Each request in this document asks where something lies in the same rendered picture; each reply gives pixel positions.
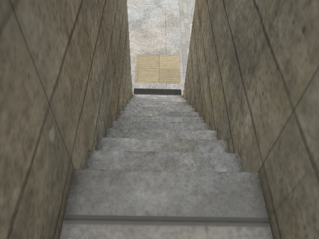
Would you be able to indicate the stairs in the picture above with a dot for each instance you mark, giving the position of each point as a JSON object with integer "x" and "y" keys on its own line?
{"x": 162, "y": 132}

